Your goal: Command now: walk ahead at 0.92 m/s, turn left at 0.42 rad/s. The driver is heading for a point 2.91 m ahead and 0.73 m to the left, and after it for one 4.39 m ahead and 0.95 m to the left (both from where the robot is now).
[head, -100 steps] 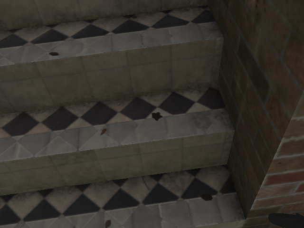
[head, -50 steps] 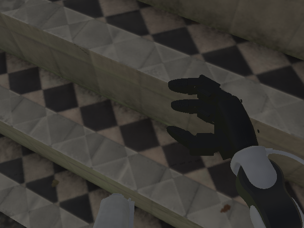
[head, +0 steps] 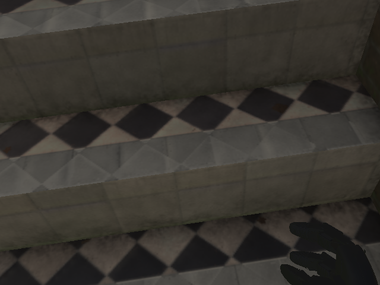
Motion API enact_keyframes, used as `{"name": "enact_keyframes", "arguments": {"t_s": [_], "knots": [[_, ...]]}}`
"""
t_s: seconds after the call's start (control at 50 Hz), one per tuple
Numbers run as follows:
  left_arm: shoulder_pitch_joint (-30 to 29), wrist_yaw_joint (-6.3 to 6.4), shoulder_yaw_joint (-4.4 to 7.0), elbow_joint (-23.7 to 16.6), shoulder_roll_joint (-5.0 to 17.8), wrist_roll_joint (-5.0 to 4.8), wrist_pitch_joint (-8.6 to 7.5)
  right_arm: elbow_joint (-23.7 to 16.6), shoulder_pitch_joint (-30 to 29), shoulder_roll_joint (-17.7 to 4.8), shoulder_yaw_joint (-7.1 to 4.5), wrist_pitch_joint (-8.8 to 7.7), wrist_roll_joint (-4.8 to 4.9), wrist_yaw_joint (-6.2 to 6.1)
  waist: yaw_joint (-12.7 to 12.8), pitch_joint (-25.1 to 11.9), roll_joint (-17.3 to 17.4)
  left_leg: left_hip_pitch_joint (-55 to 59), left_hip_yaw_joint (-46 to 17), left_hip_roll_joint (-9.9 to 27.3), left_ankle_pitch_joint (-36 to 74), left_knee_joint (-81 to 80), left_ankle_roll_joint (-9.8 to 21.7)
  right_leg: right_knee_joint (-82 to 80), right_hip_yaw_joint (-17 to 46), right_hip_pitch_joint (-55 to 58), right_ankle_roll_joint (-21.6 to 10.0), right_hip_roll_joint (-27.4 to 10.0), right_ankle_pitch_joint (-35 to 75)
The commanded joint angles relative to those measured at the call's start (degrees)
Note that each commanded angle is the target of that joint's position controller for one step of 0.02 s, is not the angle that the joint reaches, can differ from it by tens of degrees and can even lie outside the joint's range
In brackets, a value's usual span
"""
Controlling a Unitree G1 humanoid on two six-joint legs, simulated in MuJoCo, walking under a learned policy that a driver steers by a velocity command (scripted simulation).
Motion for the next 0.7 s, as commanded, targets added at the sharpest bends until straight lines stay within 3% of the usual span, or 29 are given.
{"name": "enact_keyframes", "arguments": {"t_s": [0.02, 0.04, 0.06, 0.1, 0.12, 0.14, 0.16, 0.18, 0.2, 0.22, 0.24, 0.26, 0.28, 0.3, 0.32, 0.36, 0.38, 0.44, 0.46, 0.48, 0.5, 0.52, 0.54, 0.58, 0.6, 0.62, 0.64, 0.66, 0.7], "knots": [[24.15, 1.17, 4.67, 8.33, 12.49, -0.69, 0.54, -8.76, -15.99, 9.46, 5.19, -3.88, 0.72, 3.12, 8.39, -6.07, -1.86, -40.73, 5.13, 1.82, 9.15, 14.37, -2.86, -3.55, 20.45, 39.32, -6.57, -15.65, 42.63], [20.00, 3.66, 6.03, 7.66, 16.22, -2.72, 0.99, -11.26, -19.01, 11.29, 6.74, -2.72, 1.15, 3.30, 6.69, -5.22, -5.38, -39.24, 1.81, 7.35, 7.73, 10.94, -3.35, -15.40, 33.49, 30.12, -10.85, -23.23, 14.25], [17.50, 4.95, 4.97, 7.61, 13.91, -2.81, 0.39, -12.64, -24.34, 11.45, 7.16, -1.85, 1.30, 3.39, 7.32, 0.80, -1.65, -41.60, 0.26, 7.88, 9.73, 11.11, -3.62, -21.90, 38.31, 24.44, -11.72, -25.74, 8.39], [9.57, 5.79, 2.80, 7.52, 8.43, -2.31, 0.06, -13.90, -26.99, 9.34, 6.95, -0.46, 0.88, 3.27, 4.38, 8.64, 1.10, -35.42, 3.49, 5.84, 11.37, 2.71, -3.93, -27.20, 28.72, 12.68, -8.54, -20.21, 16.88], [4.83, 6.54, 3.00, 7.56, 9.22, -3.96, 0.83, -16.82, -31.26, 11.15, 9.24, -0.56, -1.57, 3.56, 2.80, 6.87, 0.34, -19.75, 7.55, 6.42, 1.68, -12.42, -1.79, -33.96, 20.76, 2.77, -7.83, -17.98, 32.94], [0.14, 6.48, 1.97, 8.61, 7.89, -4.61, 2.21, -15.31, -26.06, 10.80, 9.07, -0.25, -2.59, 3.69, -2.64, 0.81, 0.88, 7.54, 15.50, 1.98, 3.20, -26.23, 1.29, -33.67, 8.16, -7.18, -6.33, -12.01, 60.86], [7.91, 6.15, 1.21, 12.40, 7.39, -5.82, 2.31, -14.25, -26.13, 7.74, 7.97, -0.42, -2.01, 2.98, -1.89, -6.59, 0.88, 22.99, 22.87, -4.30, 2.86, -36.69, 2.57, -28.00, 1.84, -3.96, -4.52, -7.28, 94.29], [9.49, 5.23, 1.47, 15.56, 10.35, -4.86, 0.70, -9.51, -17.52, 6.11, 6.19, 0.07, -2.62, 2.22, -4.98, -12.95, -6.91, 30.47, 25.44, -7.95, 4.24, -31.97, 4.52, -20.70, 0.36, 3.04, -6.27, -9.26, 141.67], [17.34, 4.22, 1.91, 17.45, 11.16, -5.65, -0.75, -8.44, -17.70, 5.97, 6.50, -0.27, -3.45, 2.28, -1.24, -15.43, -11.75, 33.62, 21.74, -7.35, -2.20, -38.02, 7.03, -12.92, 3.86, 3.86, -5.07, -9.65, 155.60], [15.88, 3.52, 2.54, 18.18, 13.95, -4.91, -1.94, -4.55, -5.25, 4.16, 4.89, 0.69, -3.04, 1.69, -7.33, -20.76, -15.64, 38.90, 14.48, -4.78, 0.94, -41.87, 10.66, -3.19, 3.68, 4.11, -5.39, -10.56, 158.72], [13.04, 3.12, 3.47, 17.76, 17.37, -5.43, -2.00, 0.51, 4.83, 0.84, 3.13, 2.40, -2.45, 1.00, -12.48, -24.86, -15.08, 41.55, 11.79, -5.56, 2.37, -53.82, 11.30, 3.46, 2.29, 8.62, -6.52, -8.14, 144.73], [8.50, 1.99, 3.93, 16.43, 17.77, -5.21, -2.24, 6.29, 10.84, -2.05, 1.17, 4.61, -2.18, -0.08, -14.42, -24.15, -11.18, 48.71, 8.45, -6.15, 7.07, -64.11, 10.50, 6.76, 3.18, 5.39, -8.60, -6.91, 121.52], [0.05, 1.49, 2.98, 12.74, 12.79, -5.49, -1.62, 12.09, 10.09, -1.29, 0.53, 7.33, -2.21, -1.13, -12.44, -14.86, -4.64, 47.22, 5.14, -4.40, 12.34, -75.26, 11.25, 13.65, 3.88, -4.04, -8.21, -2.95, 76.49], [-4.21, 1.34, 1.82, 10.61, 5.90, -5.45, -0.62, 14.05, 4.98, -2.36, -0.48, 9.19, -5.22, -2.44, -8.64, -7.22, 13.26, 39.64, -18.06, 10.23, 18.73, -85.95, 18.58, 52.28, 6.83, -20.17, -1.26, 4.70, 16.05], [-5.71, 1.25, 1.58, 7.03, 1.09, -6.74, -0.23, 14.19, 7.93, -0.81, -0.26, 9.08, -7.41, -2.94, -10.75, -5.95, 13.22, 33.61, -27.65, 16.28, 14.05, -93.16, 22.20, 84.35, 18.40, -29.37, -0.54, 10.67, -1.63], [-2.91, 0.68, -0.14, 1.36, -4.94, -4.96, 1.29, 18.24, 1.79, 0.41, -1.15, 7.09, -2.82, -3.37, -1.00, 9.34, 4.60, 24.94, -19.35, 13.29, -0.25, -93.61, 13.54, 91.08, 20.39, -43.90, -2.00, 11.78, -5.05], [-0.95, 0.64, 0.09, 1.00, -2.94, -4.11, 1.76, 19.88, -0.87, 0.88, -1.74, 6.10, -2.15, -2.93, 1.60, 10.42, 2.20, 25.44, -14.66, 12.37, -2.11, -92.52, 9.83, 88.14, 19.45, -46.11, -0.83, 10.97, -2.76], [4.20, 1.78, 0.33, 1.65, -0.16, -4.94, 2.89, 19.47, -6.85, 1.08, -1.68, 5.42, -4.25, -2.60, 7.64, 9.32, 5.65, 18.10, -0.95, 10.48, 4.10, -96.07, 8.86, 80.46, 17.42, -37.01, 4.59, 10.50, 9.45], [3.77, 2.29, 0.23, 1.76, 0.41, -4.01, 3.16, 19.43, -9.31, 0.35, -1.22, 5.02, -5.06, -2.21, 8.64, 7.53, 6.42, 15.88, 1.70, 10.30, 9.54, -96.84, 9.51, 79.52, 15.67, -33.61, 5.89, 10.46, 14.89], [9.47, 3.83, 0.71, 4.37, 1.57, -4.34, 4.39, 18.54, -15.80, -1.57, -0.55, 4.83, -5.85, -2.11, 13.41, 4.36, 9.13, 10.20, 7.95, 9.22, 21.59, -97.71, 8.86, 71.03, 9.65, -19.28, 7.43, 10.51, 15.06], [11.76, 4.56, 1.56, 5.46, 4.01, -3.30, 5.26, 18.40, -19.59, -3.83, -0.91, 3.97, -5.37, -1.07, 15.92, 3.77, 9.31, 8.14, 13.95, 6.48, 27.75, -97.01, 6.57, 56.74, 6.62, -11.26, 8.05, 8.81, 16.98], [11.02, 5.51, 1.24, 5.29, 3.50, -2.57, 5.97, 19.41, -17.96, -4.86, -1.18, 4.03, -4.51, -0.84, 14.34, 3.06, 10.41, 13.30, 15.06, 5.58, 28.41, -96.73, 4.78, 41.42, 4.70, -8.55, 7.83, 6.22, 16.25], [11.11, 5.50, 2.83, 7.31, 4.87, -2.89, 5.99, 21.45, -16.08, -4.08, -1.09, 4.02, -3.92, -0.31, 12.51, 2.35, 12.74, 15.10, 14.66, 6.99, 36.68, -95.90, 4.92, 30.80, 0.51, 0.66, 7.92, 6.94, 16.84], [20.92, 4.78, 4.19, 13.90, 4.55, -3.44, 6.75, 23.83, -9.17, -0.73, 0.00, 4.24, -2.96, -0.63, 12.30, 1.11, 8.56, 29.63, 14.83, 5.08, 45.75, -78.94, 1.98, 4.15, 0.70, 4.59, 4.15, 8.07, 25.12], [16.11, 4.18, 3.36, 14.84, 3.91, -3.21, 5.87, 26.08, 0.08, 0.95, 0.11, 4.56, -2.43, -0.28, 5.45, 2.40, -3.98, 34.62, 13.99, -1.05, 17.92, -58.41, -1.03, -6.76, 10.90, 0.64, 0.39, 4.07, 49.64], [7.21, 2.47, 1.61, 12.35, 6.04, 0.90, 5.01, 32.00, 20.63, 3.18, -1.69, 5.45, -0.39, -0.44, -5.35, -0.36, -18.22, 39.14, 1.30, -3.23, 7.13, -37.71, -4.56, -7.83, 33.87, -7.11, -9.97, -9.82, 65.32], [1.28, 2.10, 0.81, 9.62, 3.25, -0.56, 4.18, 34.84, 29.71, 2.69, -3.40, 5.41, -0.34, -0.14, -9.18, -3.42, -12.38, 39.71, -8.02, -2.84, 8.72, -37.90, -6.42, -5.84, 34.15, -5.44, -10.94, -10.86, 55.68], [-3.39, 2.86, 1.94, 8.06, 7.05, -2.10, 5.38, 29.37, 19.97, 0.25, -4.12, 5.51, 0.33, -0.72, -7.88, 0.07, -10.74, 31.69, -3.41, -6.24, 9.34, -38.97, -6.40, -8.88, 31.52, -3.74, -11.72, -7.07, 23.76], [-5.34, 4.95, 1.95, 6.06, 5.80, -2.14, 5.78, 24.94, 6.20, -1.39, -3.97, 6.93, 0.28, -2.44, -3.39, 8.37, -7.72, 26.03, -1.45, -1.43, 11.46, -52.60, -4.37, -14.38, 35.47, -9.17, -10.47, -7.10, -12.72]]}}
